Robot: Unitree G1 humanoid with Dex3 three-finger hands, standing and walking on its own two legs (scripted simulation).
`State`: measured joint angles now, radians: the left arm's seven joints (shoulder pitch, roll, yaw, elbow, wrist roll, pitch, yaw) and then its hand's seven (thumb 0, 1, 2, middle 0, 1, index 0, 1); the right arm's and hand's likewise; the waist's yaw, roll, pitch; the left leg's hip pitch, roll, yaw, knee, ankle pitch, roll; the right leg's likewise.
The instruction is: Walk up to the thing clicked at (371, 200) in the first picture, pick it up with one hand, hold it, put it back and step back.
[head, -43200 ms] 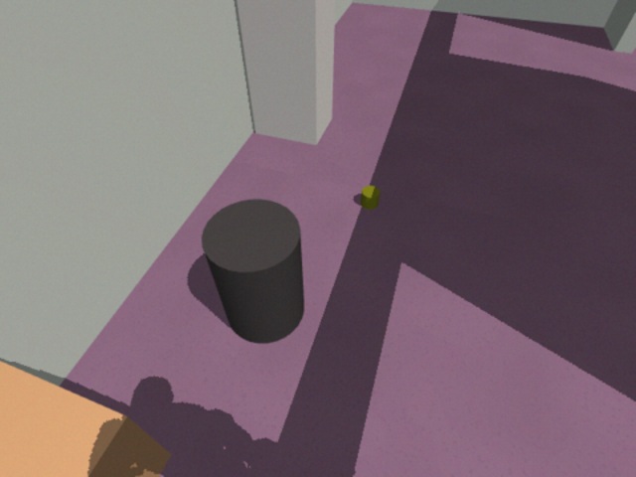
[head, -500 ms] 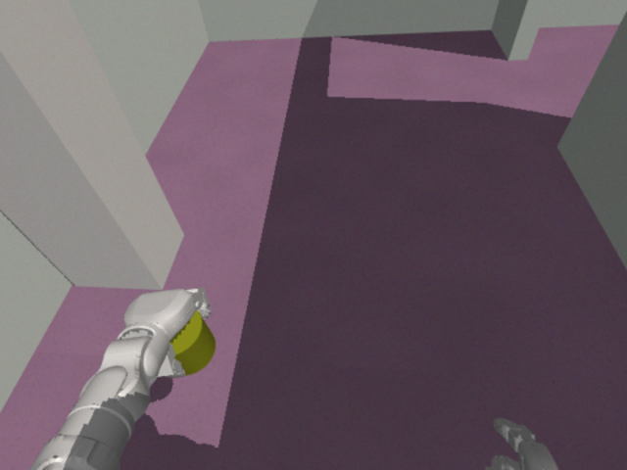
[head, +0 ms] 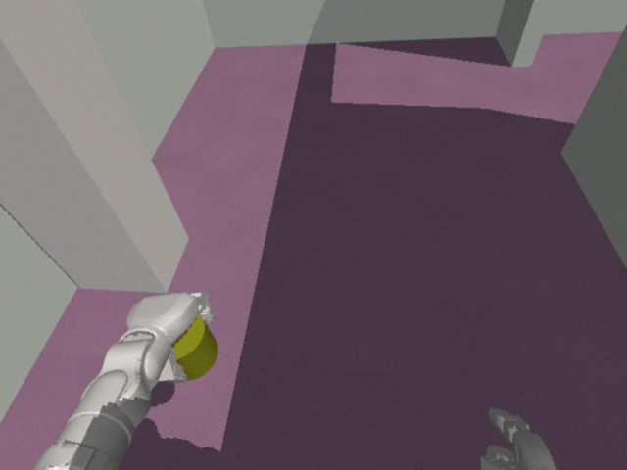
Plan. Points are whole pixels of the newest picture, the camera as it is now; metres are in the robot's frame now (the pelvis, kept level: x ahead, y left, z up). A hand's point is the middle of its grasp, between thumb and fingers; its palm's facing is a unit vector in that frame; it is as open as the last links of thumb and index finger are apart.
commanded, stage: hold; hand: left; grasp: from above
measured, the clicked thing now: (185, 344) +0.31 +0.22 -0.06
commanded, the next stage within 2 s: crouch in 0.36 s
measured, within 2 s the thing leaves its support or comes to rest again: neither
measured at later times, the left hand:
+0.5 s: hand (177, 345) +0.29 +0.22 -0.03, palm faces -0.45 -0.06 -0.89, open 10.5 cm
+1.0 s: hand (194, 363) +0.32 +0.24 -0.16, palm faces -0.42 +0.02 -0.91, open 10.6 cm
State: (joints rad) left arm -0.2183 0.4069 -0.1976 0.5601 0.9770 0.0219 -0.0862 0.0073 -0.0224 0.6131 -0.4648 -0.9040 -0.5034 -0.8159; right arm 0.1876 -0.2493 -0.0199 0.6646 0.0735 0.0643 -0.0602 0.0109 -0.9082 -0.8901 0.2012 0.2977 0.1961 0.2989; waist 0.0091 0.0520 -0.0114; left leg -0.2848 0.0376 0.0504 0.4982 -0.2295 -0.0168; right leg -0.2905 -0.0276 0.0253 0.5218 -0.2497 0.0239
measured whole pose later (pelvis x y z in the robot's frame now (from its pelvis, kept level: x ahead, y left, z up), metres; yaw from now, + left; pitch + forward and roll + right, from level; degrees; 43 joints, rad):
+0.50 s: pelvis +0.00 +0.00 +0.00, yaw +0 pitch +1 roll +0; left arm -0.22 0.40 -0.20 0.56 0.98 0.01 -0.07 0.01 -0.03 0.62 -0.48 -0.90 -0.52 -0.81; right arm 0.19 -0.25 -0.03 0.67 0.08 0.08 -0.07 0.01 -0.91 -0.89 0.20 0.30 0.20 0.30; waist 0.01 0.05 0.00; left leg -0.27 0.04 0.05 0.48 -0.22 -0.02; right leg -0.28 -0.03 0.03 0.50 -0.24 0.02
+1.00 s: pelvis -0.02 +0.00 -0.07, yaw +1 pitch +17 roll -1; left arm -0.50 0.41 -0.14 1.06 1.15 -0.09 0.29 0.00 -0.06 0.69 -0.43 -0.97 -0.48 -0.88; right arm 0.22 -0.27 -0.07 0.70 0.01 0.06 -0.02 0.01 -0.90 -0.89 0.20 0.30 0.20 0.30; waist -0.06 0.01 -0.11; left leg -0.91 0.05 0.00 1.04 -0.42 -0.02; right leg -0.89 -0.02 0.00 1.03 -0.44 0.03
